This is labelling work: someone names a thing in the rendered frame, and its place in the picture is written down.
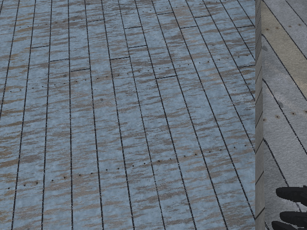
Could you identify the robot right hand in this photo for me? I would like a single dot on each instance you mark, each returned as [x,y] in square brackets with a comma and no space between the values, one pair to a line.
[294,194]

